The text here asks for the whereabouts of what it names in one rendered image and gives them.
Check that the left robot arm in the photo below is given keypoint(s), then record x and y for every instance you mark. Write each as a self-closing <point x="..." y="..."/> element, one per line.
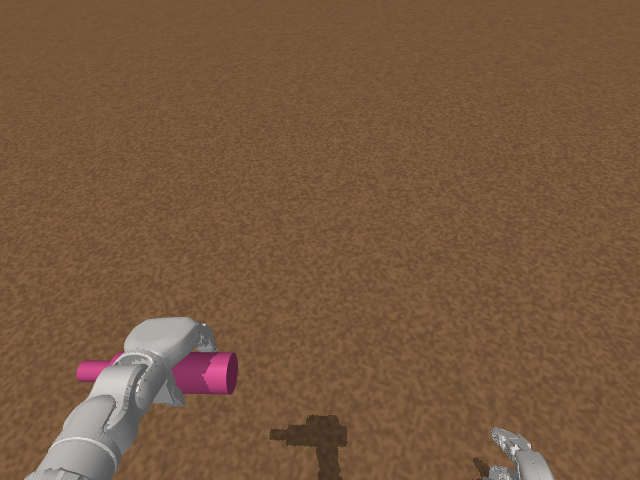
<point x="105" y="425"/>

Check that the left robot hand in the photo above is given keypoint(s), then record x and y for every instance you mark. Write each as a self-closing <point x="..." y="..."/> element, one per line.
<point x="171" y="339"/>

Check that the right robot hand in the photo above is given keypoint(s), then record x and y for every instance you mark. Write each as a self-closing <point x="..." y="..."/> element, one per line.
<point x="529" y="465"/>

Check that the bottle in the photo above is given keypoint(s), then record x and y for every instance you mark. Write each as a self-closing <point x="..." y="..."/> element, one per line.
<point x="197" y="373"/>

